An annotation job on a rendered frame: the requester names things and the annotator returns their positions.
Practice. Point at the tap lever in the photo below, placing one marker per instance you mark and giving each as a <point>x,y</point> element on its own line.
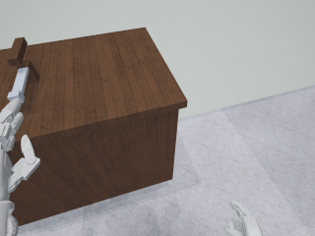
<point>19,85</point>

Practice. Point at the robot right hand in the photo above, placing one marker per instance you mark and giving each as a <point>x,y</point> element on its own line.
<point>249,225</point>

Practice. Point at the counter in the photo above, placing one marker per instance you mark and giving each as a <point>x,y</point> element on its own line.
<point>101,112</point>

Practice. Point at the robot left hand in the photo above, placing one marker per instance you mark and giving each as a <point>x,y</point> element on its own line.
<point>10,122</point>

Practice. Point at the robot left forearm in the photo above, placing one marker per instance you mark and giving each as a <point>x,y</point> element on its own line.
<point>9,225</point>

